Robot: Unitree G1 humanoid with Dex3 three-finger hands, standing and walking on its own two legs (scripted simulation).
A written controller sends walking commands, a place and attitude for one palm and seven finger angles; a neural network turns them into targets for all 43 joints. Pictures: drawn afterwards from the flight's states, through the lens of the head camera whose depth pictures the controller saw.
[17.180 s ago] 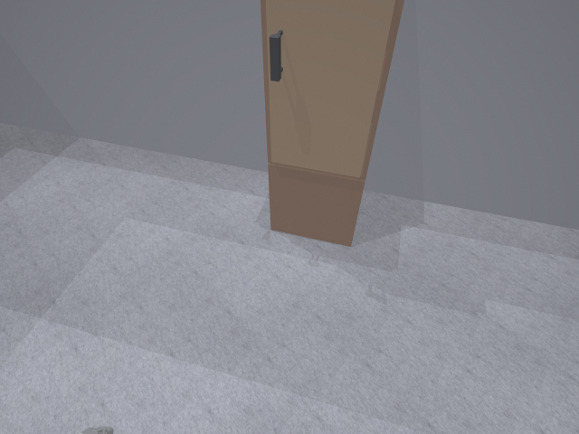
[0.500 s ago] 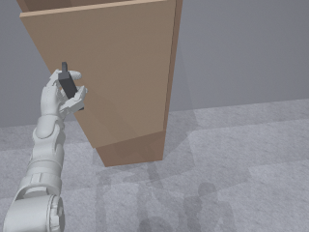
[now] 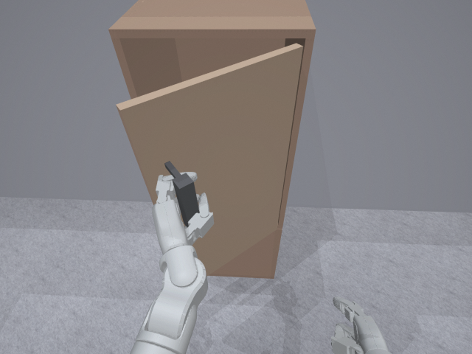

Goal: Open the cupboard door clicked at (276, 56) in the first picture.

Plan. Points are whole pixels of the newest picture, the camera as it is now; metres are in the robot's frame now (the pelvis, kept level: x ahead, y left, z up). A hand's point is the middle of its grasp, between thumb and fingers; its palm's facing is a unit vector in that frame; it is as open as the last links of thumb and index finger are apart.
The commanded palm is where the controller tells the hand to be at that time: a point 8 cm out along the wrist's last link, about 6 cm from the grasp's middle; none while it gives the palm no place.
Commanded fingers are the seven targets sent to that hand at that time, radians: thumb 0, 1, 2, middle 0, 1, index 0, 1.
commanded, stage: pull the door open along its arc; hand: left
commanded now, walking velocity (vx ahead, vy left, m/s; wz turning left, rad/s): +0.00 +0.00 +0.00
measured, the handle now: (181, 196) +0.36 +0.12 +0.09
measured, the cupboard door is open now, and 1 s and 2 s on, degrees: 39 46 48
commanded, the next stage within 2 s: open thumb and fingers to let go in 0.22 s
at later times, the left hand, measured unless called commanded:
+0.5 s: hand (219, 228) +0.29 +0.05 +0.10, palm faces +0.36 -0.93 -0.02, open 7.0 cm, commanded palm +0.25 +0.09 +0.09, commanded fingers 0.00 0.20 0.60 -0.35 -1.27 -0.35 -1.27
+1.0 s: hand (216, 226) +0.30 +0.05 +0.09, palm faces +0.34 -0.94 -0.03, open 14.3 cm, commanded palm +0.26 +0.08 +0.09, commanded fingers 0.00 -0.50 0.30 -0.19 -0.55 -0.19 -0.55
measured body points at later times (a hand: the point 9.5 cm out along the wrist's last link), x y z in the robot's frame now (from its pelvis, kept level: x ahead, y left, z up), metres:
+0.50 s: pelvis -0.01 -0.02 +0.00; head -0.02 -0.05 +0.45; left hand +0.27 +0.09 +0.10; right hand +0.17 -0.24 -0.10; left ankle +0.01 +0.14 -0.71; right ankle -0.06 -0.08 -0.72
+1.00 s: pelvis -0.04 +0.01 -0.01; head -0.04 +0.00 +0.44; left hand +0.28 +0.10 +0.10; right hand +0.12 -0.20 -0.11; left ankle +0.01 +0.14 -0.72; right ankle -0.06 -0.08 -0.72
